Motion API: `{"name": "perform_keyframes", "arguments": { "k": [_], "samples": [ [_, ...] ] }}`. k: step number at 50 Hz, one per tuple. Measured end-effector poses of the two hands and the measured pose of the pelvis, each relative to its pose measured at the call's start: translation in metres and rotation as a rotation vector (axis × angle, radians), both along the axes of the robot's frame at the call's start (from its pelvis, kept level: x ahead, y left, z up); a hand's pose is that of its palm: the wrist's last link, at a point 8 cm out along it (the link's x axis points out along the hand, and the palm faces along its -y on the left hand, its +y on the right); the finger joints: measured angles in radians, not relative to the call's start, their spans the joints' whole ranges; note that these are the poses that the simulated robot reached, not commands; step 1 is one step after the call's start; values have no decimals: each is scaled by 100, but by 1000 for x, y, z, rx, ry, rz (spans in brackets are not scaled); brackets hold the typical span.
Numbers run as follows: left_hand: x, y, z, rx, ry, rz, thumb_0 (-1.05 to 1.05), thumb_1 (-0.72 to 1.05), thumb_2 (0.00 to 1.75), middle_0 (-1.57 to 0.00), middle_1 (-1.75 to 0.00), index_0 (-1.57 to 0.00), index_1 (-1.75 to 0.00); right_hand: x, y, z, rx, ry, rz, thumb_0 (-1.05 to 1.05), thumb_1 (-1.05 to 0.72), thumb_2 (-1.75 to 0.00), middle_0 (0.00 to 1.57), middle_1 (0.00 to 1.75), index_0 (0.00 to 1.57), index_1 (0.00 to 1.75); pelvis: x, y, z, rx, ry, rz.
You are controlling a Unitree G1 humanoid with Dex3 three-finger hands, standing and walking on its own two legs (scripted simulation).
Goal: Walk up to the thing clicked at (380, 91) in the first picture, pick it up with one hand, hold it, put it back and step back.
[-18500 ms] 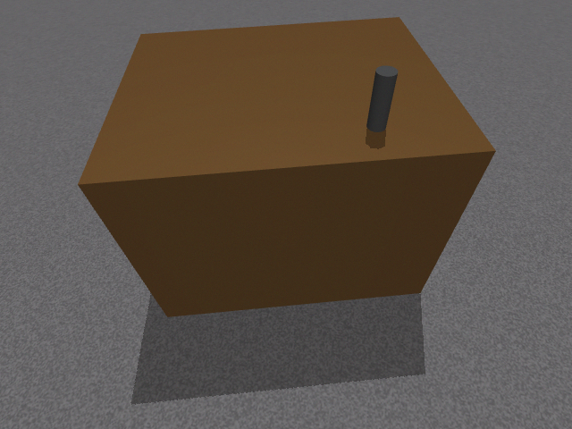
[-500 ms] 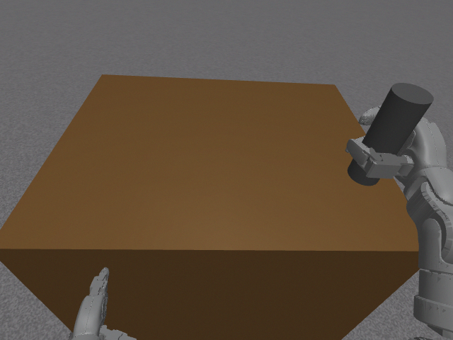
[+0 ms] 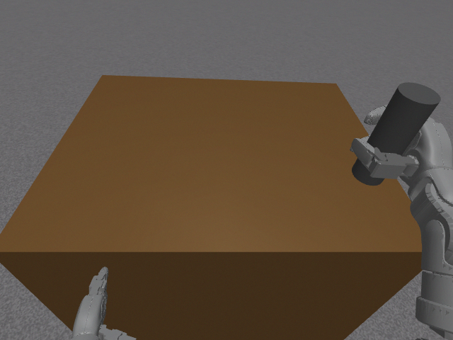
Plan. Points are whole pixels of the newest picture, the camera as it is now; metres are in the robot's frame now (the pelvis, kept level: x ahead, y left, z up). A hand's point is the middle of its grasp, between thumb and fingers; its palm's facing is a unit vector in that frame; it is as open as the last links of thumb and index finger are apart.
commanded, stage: hold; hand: right
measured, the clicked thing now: (389, 139) +0.34 -0.18 +0.24
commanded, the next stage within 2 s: crouch in 0.14 s
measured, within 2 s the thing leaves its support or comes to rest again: neither
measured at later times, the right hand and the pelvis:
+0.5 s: hand (369, 154) +0.35 -0.17 +0.20, palm faces +0.08 +1.00 +0.01, open 6.9 cm; pelvis +0.00 +0.00 +0.00, yaw +0 degrees
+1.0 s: hand (343, 157) +0.42 -0.18 +0.13, palm faces +0.09 +1.00 +0.01, open 6.8 cm; pelvis -0.01 -0.01 -0.01, yaw +2 degrees
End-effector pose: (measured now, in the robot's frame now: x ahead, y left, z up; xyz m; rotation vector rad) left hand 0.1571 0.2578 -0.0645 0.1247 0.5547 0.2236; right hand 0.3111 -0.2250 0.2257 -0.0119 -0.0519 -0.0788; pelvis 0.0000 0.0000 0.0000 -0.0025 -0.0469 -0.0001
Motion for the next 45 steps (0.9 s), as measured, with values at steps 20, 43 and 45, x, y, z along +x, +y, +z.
{"name": "perform_keyframes", "arguments": {
  "k": [20,43,45],
  "samples": [
    [-2,-8,-2,-16,7,-8,-1,-54,6,-5,-5,-5,-5,2,2,3,8,10,18,0,6,-117,88,120,89,121,-1,-3,0,1,-6,0],
    [-41,-3,-8,60,65,55,-1,-54,7,-5,-5,-6,-5,71,1,-78,28,93,-11,0,5,-119,89,119,90,119,-15,-6,-5,1,69,31],
    [-40,-2,-6,62,60,60,-1,-54,7,-5,-5,-6,-5,76,0,-82,32,95,-13,0,5,-119,90,119,91,119,-14,-7,-6,1,76,33]
  ]
}}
